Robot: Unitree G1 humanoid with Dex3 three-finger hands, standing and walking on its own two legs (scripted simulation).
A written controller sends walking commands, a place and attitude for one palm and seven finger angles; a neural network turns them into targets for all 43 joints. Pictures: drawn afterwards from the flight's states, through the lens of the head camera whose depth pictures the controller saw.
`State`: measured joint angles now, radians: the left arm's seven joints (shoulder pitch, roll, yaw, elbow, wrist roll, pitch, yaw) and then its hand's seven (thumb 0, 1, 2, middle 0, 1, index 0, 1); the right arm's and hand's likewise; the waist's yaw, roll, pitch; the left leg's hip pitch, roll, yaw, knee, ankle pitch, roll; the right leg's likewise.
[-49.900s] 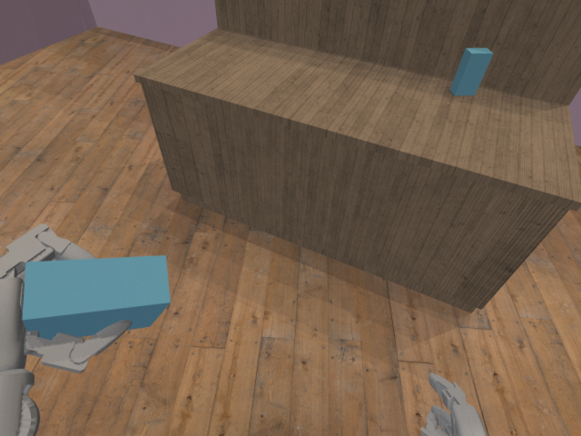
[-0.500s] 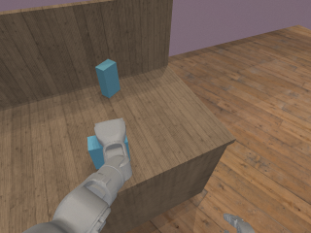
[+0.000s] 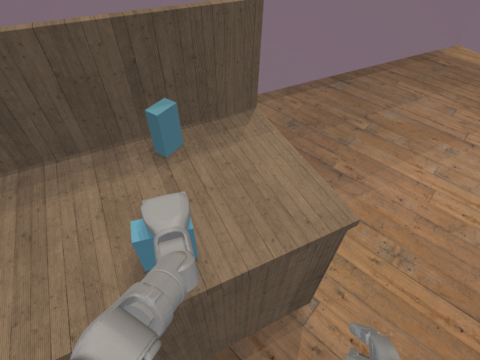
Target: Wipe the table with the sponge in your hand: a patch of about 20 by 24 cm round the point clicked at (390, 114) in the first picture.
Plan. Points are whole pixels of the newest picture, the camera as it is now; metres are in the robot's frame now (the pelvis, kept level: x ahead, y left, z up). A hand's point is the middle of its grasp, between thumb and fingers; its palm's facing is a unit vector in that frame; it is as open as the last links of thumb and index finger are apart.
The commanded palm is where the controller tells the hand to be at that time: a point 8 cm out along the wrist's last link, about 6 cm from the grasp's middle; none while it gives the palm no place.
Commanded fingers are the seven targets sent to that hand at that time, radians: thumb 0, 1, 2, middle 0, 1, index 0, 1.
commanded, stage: slide back across to the middle lane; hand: left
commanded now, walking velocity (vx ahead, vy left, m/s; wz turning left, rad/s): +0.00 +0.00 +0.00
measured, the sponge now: (167, 245) +0.36 +0.17 -0.06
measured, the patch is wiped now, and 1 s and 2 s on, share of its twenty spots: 1.00 1.00 1.00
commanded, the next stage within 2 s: wipe forward along the middle lane in 0.64 s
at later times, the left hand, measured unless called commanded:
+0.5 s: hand (154, 236) +0.34 +0.19 -0.01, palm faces -0.07 -0.07 -1.00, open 9.4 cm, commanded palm +0.30 +0.19 +0.03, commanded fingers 0.00 0.10 1.30 -1.20 -1.60 -1.20 -1.60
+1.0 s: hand (142, 239) +0.34 +0.21 -0.01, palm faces -0.09 -0.05 -0.99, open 9.4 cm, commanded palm +0.31 +0.22 +0.01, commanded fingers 0.00 0.10 1.30 -1.20 -1.60 -1.20 -1.60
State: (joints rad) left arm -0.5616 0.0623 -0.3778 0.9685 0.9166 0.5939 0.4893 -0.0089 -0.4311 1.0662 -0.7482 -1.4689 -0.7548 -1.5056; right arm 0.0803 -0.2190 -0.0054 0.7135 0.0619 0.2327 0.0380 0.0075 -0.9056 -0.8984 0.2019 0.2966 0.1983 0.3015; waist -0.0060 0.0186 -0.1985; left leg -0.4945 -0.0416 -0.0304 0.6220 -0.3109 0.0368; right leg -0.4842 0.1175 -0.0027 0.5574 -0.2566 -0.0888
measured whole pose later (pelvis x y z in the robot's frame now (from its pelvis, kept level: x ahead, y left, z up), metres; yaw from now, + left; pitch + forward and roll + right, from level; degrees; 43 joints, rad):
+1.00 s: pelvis -0.01 +0.00 +0.00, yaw +0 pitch +9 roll +0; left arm -0.42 0.17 -0.25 0.78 1.00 0.50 0.36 -0.01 -0.48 1.07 -0.82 -1.40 -0.83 -1.43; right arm 0.07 -0.23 0.02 0.68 0.07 0.20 -0.02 0.01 -0.90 -0.90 0.20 0.30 0.20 0.30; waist 0.02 0.03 -0.17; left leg -0.47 -0.05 -0.02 0.61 -0.30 0.04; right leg -0.47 0.11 0.00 0.57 -0.26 -0.09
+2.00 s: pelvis -0.03 +0.00 -0.03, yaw -2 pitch +20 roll -3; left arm -0.86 0.49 -0.03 1.25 1.01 0.28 0.35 0.00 -0.51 1.08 -0.85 -1.37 -0.86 -1.41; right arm 0.28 -0.26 0.02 0.72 0.07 0.06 0.00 0.01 -0.90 -0.90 0.20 0.30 0.20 0.30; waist -0.11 0.05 -0.20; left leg -0.85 -0.02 -0.04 0.86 -0.36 0.04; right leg -0.82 0.16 -0.02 0.74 -0.27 -0.09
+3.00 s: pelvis +0.00 +0.06 -0.02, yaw -3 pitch +20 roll -5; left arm -0.86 0.50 0.02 1.25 1.06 0.26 0.36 -0.01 -0.48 1.09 -0.80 -1.43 -0.81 -1.47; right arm 0.30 -0.25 0.01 0.70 0.04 0.11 0.05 0.00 -0.90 -0.90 0.21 0.30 0.20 0.30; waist -0.11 0.05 -0.21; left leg -0.79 -0.06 -0.02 0.83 -0.39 0.12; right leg -0.75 0.12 0.02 0.69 -0.30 -0.01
